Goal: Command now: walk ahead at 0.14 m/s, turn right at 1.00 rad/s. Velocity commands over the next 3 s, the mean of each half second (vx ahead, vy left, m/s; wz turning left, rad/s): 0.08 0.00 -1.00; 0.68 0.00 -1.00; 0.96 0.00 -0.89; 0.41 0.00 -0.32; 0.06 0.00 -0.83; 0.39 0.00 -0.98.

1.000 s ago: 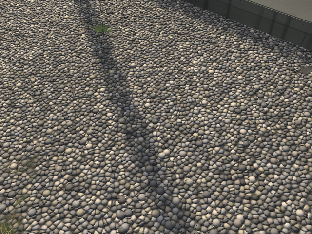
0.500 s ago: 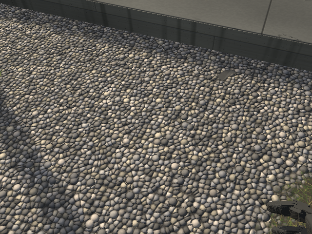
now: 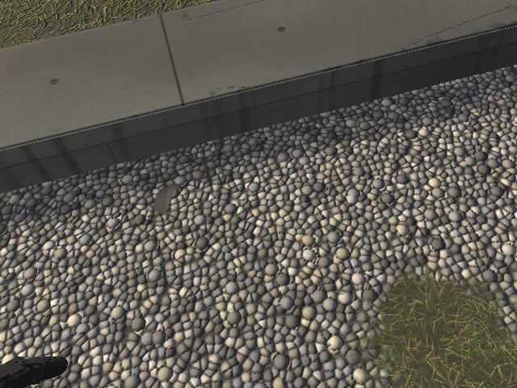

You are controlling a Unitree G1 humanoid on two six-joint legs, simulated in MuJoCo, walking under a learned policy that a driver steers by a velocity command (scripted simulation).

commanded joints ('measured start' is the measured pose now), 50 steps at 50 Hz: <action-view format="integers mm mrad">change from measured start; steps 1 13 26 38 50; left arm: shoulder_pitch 145 46 77 -14 374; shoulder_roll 239 126 149 39 239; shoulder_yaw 69 42 31 -20 33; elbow -93 -99 -120 -113 65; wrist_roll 37 3 4 62 48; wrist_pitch -36 18 10 22 -16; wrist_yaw -3 85 49 -70 -7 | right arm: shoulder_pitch -3 -147 -72 155 213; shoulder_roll -151 -54 -120 -177 -56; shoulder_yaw -11 3 -36 -33 22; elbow -153 -131 -149 -73 -103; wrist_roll -13 -35 -31 -68 -75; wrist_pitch -31 5 -21 -44 -17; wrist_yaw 14 -5 -17 14 37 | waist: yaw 77 31 45 1 187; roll -194 -62 211 128 -323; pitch -473 -281 -180 -84 -329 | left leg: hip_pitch -600 -396 57 15 -567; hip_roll -139 -146 233 245 77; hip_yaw -339 -360 -755 -260 99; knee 558 -27 -703 -802 386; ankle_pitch -91 268 -146 -58 170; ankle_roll -8 -65 213 131 13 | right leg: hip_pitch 729 297 -266 -350 816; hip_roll -358 -69 17 -99 -178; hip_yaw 887 547 240 97 424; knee -370 -267 452 520 -226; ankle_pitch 148 215 -294 -25 -643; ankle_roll -352 -96 134 150 -136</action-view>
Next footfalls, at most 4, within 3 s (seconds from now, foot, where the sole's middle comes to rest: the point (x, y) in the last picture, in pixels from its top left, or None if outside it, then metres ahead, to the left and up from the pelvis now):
0.44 left None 0.29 0.12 -0.74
0.98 right None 0.21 -0.26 -0.74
1.40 left None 0.51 -0.66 -0.74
1.78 right None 0.32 -1.03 -0.74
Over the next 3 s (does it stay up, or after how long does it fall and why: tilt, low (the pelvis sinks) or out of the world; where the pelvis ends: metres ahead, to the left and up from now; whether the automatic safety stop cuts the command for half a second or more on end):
stays up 0.28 -1.06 0.04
